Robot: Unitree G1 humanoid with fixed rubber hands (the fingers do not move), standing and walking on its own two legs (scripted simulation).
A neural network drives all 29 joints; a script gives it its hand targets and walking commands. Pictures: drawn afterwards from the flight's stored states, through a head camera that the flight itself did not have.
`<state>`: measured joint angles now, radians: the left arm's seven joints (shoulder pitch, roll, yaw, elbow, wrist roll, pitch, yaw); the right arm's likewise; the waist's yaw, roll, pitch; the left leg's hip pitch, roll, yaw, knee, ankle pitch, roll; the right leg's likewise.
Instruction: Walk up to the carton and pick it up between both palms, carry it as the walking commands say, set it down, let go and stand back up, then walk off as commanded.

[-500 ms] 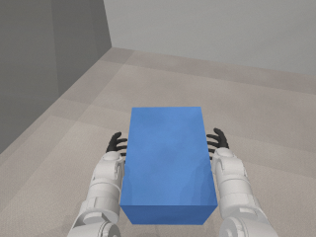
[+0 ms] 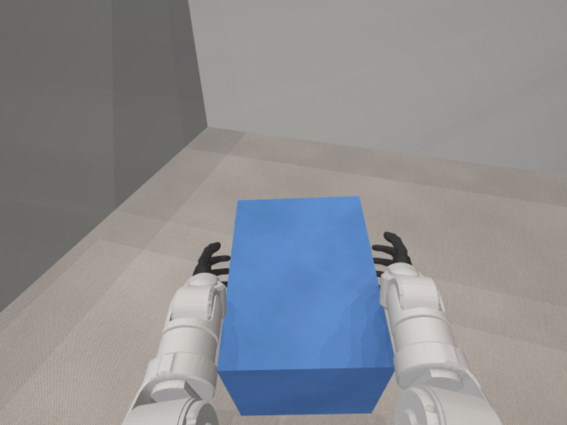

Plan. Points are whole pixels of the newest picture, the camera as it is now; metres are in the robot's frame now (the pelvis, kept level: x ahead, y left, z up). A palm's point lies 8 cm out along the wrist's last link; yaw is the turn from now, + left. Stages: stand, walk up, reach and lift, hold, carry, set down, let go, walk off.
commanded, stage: reach and lift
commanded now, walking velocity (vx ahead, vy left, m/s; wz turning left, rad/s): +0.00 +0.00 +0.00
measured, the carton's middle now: (301, 302) +0.36 -0.01 -0.02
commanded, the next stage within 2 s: hold in 0.98 s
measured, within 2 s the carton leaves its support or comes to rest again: neither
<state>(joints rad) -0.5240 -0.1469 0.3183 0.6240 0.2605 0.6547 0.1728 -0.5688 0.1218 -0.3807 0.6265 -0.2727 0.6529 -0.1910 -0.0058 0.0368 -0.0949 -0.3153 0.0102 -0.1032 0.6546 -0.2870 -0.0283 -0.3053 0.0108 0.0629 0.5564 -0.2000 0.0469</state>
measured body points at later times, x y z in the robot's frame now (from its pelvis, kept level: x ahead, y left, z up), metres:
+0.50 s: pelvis +0.01 +0.00 +0.01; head -0.05 +0.00 +0.45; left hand +0.34 +0.14 +0.06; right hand +0.35 -0.16 +0.06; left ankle +0.04 +0.13 -0.72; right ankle +0.07 -0.15 -0.72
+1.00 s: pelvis +0.00 +0.00 +0.01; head -0.08 +0.00 +0.45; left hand +0.32 +0.14 +0.06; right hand +0.32 -0.16 +0.06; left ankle +0.04 +0.13 -0.72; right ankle +0.07 -0.15 -0.72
